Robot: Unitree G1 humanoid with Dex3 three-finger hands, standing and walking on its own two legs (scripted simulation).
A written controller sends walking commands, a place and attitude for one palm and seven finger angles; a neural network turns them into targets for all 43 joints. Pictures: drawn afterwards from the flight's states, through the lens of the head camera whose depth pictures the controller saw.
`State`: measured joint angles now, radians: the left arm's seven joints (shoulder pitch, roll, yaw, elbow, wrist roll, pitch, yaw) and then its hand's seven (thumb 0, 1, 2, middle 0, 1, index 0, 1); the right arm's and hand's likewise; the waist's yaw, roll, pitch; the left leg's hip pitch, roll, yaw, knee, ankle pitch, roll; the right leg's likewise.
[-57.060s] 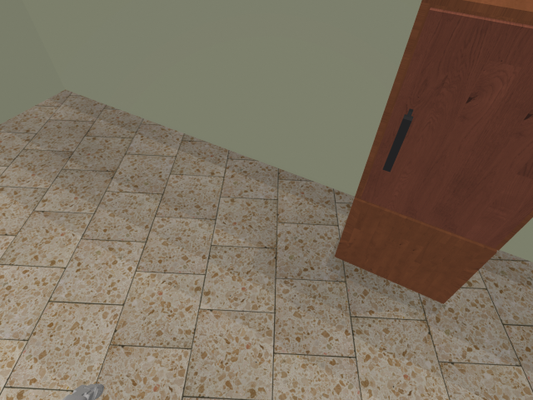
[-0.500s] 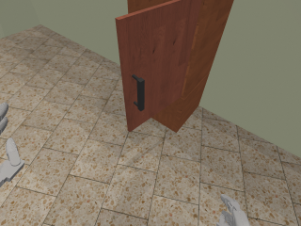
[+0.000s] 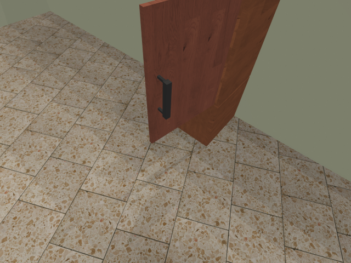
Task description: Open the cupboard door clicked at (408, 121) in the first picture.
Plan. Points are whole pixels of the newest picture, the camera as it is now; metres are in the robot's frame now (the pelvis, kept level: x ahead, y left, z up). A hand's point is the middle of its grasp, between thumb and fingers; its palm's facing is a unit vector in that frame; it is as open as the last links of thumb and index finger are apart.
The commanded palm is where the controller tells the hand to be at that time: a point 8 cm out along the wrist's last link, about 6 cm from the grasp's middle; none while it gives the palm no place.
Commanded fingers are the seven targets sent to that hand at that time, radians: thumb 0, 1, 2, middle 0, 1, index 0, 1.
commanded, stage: let the arm hang, fingers relaxed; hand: left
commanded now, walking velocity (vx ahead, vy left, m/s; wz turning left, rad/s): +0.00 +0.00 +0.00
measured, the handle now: (163, 97) +0.65 +0.08 -0.06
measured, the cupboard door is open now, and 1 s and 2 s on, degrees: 80 80 80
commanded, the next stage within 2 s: look to check the result in 0.70 s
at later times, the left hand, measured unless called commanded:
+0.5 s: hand out of the picture +0.03 +0.18 -0.17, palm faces +0.02 -0.98 -0.20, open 7.3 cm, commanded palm none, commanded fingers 0.00 0.90 0.90 -0.20 -0.30 -0.20 -0.30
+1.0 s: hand out of the picture +0.04 +0.18 -0.17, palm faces +0.02 -0.98 -0.21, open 7.4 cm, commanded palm none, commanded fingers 0.00 0.90 0.90 -0.20 -0.30 -0.20 -0.30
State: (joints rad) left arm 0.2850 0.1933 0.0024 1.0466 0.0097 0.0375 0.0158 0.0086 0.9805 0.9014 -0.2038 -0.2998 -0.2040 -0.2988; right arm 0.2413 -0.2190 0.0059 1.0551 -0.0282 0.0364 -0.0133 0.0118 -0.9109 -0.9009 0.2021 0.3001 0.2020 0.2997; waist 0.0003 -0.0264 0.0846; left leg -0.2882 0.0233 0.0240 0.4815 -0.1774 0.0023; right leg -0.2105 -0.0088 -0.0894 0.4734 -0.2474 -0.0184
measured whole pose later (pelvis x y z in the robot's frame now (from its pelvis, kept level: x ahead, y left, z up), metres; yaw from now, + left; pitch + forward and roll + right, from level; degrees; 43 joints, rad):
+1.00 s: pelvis +0.04 +0.00 +0.01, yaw -1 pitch -1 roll +0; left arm 0.25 0.16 0.01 1.14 0.00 0.00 0.03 0.01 0.91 0.90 -0.20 -0.30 -0.20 -0.30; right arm 0.22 -0.17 0.00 1.14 -0.02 0.00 -0.03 0.01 -0.91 -0.90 0.20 0.30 0.20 0.30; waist 0.00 0.01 0.06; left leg -0.18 0.01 0.04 0.39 -0.19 0.00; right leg -0.11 -0.02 -0.07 0.39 -0.26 -0.01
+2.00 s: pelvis +0.06 -0.01 +0.01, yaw -1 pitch -1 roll +1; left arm 0.21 0.20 0.01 1.14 0.00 -0.01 0.03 0.01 0.91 0.90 -0.20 -0.30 -0.20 -0.30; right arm 0.20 -0.20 0.00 1.15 -0.02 0.00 -0.03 0.01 -0.91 -0.90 0.20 0.30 0.20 0.30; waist 0.00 0.01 0.05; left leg -0.13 0.03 0.04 0.34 -0.20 -0.02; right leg -0.06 0.00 -0.07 0.34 -0.27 -0.03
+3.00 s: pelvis +0.07 -0.02 +0.01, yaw -1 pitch -1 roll +1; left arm 0.21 0.20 0.01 1.14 0.00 -0.01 0.03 0.01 0.91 0.90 -0.20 -0.30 -0.20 -0.30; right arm 0.20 -0.21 0.01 1.15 -0.02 0.00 -0.04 0.01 -0.91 -0.90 0.20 0.30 0.20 0.30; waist 0.00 0.01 0.05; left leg -0.12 0.03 0.05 0.34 -0.21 -0.02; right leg -0.05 0.00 -0.07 0.33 -0.27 -0.03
